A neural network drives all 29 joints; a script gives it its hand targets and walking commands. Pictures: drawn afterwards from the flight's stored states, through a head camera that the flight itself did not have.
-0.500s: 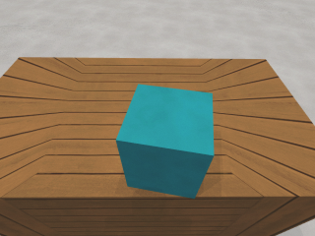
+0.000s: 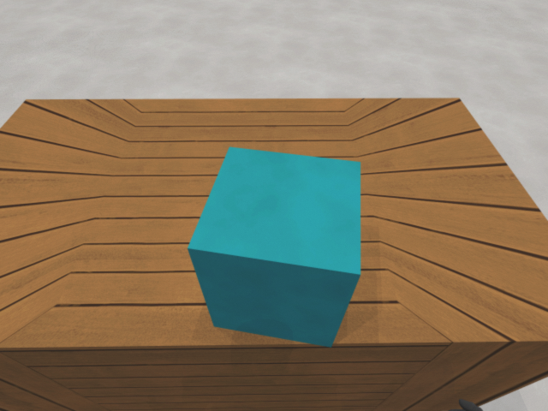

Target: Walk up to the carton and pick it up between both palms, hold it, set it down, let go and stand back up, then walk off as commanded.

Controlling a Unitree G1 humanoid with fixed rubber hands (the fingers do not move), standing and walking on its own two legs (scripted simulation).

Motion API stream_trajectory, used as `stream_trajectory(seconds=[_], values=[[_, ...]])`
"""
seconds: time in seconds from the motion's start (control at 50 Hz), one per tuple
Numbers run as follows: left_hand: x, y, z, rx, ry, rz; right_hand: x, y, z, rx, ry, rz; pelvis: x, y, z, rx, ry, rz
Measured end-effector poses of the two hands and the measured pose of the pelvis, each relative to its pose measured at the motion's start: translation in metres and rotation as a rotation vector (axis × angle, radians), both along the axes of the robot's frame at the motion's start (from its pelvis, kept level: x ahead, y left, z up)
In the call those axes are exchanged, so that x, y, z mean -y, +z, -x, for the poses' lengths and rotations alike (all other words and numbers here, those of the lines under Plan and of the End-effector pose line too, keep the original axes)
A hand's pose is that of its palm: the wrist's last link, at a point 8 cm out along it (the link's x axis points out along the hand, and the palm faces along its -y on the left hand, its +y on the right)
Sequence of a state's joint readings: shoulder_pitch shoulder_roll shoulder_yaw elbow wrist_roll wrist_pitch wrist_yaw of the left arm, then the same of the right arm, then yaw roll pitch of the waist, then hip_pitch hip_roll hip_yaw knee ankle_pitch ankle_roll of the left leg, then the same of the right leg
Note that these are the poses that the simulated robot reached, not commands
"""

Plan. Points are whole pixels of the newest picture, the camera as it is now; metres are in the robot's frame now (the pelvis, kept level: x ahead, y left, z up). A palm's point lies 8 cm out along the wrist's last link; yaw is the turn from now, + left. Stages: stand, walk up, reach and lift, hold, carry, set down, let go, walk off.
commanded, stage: walk up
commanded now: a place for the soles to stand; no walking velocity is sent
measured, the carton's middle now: (281, 250) +0.38 +0.01 +0.01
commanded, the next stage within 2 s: reach and lift in 1.38 s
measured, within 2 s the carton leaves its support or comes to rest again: neither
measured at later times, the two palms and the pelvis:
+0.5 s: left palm out of the picture +0.04 +0.28 -0.10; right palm out of the picture +0.10 -0.34 -0.11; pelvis -0.03 -0.04 -0.01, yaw -1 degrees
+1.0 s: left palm out of the picture -0.02 +0.29 -0.12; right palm out of the picture -0.01 -0.32 -0.09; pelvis -0.09 -0.01 +0.00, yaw -1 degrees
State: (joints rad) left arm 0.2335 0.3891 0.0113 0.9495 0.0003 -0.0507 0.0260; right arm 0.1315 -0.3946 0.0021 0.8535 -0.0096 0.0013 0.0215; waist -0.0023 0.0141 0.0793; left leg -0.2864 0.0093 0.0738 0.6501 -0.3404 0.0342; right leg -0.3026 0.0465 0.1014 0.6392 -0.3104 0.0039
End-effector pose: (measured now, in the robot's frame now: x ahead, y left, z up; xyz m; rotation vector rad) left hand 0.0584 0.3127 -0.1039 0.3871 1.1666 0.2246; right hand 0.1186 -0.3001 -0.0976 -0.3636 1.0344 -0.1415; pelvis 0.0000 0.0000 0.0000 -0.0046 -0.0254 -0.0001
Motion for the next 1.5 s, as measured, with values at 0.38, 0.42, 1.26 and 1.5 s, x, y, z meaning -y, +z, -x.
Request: stream_trajectory(seconds=[0.38,0.42,1.26,1.5], values=[[0.016,0.001,0.002,0.037,-0.003,-0.011,0.017,-0.004,0.01,0.037,-0.017,0.007,0.016,-0.006,0.016,0.036,-0.004,-0.017],[0.024,0.0,0.006,0.041,-0.007,-0.015,0.026,-0.007,0.011,0.051,-0.019,0.002,0.025,-0.009,0.021,0.043,-0.007,-0.026],[0.02,-0.009,0.066,-0.008,-0.034,0.049,0.018,0.0,0.104,-0.019,-0.028,0.022,0.012,-0.002,0.08,0.003,-0.024,0.012],[0.029,-0.006,0.037,-0.063,0.007,0.01,0.015,-0.01,0.077,0.03,0.089,-0.012,0.02,-0.007,0.084,0.015,-0.024,0.0]])
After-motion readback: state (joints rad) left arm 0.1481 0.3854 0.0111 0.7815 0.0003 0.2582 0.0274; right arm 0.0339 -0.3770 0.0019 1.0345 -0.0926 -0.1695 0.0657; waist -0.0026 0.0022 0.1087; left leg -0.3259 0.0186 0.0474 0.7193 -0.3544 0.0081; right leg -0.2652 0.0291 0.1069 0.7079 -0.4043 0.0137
